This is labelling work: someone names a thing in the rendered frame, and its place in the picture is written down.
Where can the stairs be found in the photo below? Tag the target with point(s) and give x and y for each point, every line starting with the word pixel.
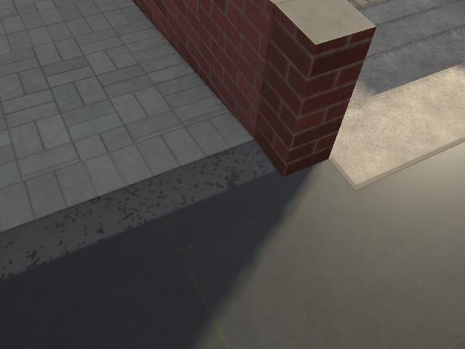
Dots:
pixel 413 39

